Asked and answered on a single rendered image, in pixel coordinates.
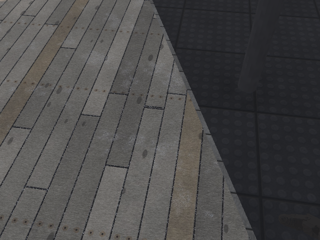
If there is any right robot hand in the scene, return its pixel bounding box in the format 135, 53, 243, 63
278, 213, 320, 240

